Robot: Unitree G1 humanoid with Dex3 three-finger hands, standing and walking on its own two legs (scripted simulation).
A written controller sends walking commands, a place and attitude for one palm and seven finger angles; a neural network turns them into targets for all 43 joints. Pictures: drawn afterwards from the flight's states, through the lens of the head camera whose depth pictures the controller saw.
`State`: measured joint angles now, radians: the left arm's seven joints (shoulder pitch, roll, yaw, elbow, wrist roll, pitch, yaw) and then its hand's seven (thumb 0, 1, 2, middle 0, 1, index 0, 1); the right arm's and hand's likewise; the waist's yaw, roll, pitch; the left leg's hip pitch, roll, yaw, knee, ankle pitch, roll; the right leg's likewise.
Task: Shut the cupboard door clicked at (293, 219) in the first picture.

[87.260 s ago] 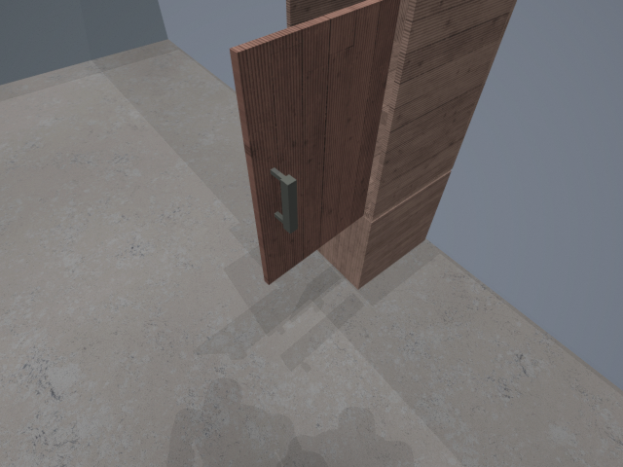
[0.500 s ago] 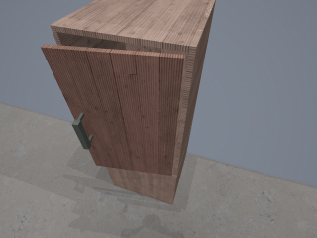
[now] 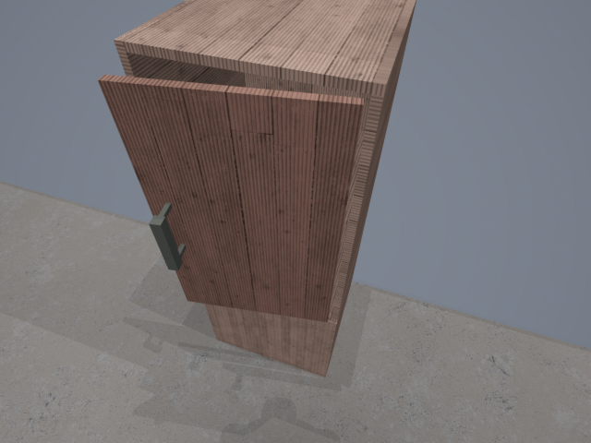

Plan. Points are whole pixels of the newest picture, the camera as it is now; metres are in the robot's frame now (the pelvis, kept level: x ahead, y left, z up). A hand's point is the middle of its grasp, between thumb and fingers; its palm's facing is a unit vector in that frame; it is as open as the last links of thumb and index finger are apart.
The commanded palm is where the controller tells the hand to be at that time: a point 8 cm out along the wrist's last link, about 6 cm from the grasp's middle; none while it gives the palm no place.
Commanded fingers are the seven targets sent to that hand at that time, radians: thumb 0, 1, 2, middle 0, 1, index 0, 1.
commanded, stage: look again from close up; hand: left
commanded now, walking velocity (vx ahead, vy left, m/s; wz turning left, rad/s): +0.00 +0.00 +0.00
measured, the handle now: (171, 237) +0.48 +0.27 -0.05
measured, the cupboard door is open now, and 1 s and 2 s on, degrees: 10 10 10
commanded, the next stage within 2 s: shuffle to correct the standing spot in 1.28 s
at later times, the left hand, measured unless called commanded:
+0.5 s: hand out of the picture +0.00 +0.15 -0.18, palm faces +0.03 -0.99 -0.15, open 7.4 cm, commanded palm none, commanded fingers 0.00 0.90 0.90 -0.20 -0.30 -0.20 -0.30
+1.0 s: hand out of the picture +0.00 +0.15 -0.18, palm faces +0.04 -0.99 -0.14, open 7.4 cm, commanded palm none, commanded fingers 0.00 0.90 0.90 -0.20 -0.30 -0.20 -0.30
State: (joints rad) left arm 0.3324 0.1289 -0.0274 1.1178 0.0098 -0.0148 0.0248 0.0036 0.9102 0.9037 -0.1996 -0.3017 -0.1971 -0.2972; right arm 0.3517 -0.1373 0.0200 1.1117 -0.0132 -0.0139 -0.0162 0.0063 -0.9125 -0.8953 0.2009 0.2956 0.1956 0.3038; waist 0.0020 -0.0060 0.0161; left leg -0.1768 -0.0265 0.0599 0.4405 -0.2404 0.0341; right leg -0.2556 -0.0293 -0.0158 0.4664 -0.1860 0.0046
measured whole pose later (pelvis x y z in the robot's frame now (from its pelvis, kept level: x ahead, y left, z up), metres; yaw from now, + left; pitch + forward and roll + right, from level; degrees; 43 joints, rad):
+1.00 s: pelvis +0.02 +0.00 +0.00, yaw +0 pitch -2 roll +0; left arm 0.32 0.12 -0.02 1.12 0.01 -0.02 0.03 0.01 0.91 0.90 -0.20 -0.30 -0.20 -0.30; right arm 0.31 -0.11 0.02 1.15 -0.01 -0.02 -0.03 0.00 -0.91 -0.90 0.20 0.30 0.19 0.30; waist 0.01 -0.02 0.03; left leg -0.13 -0.01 0.06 0.41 -0.25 0.03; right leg -0.20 -0.01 -0.02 0.43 -0.20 0.00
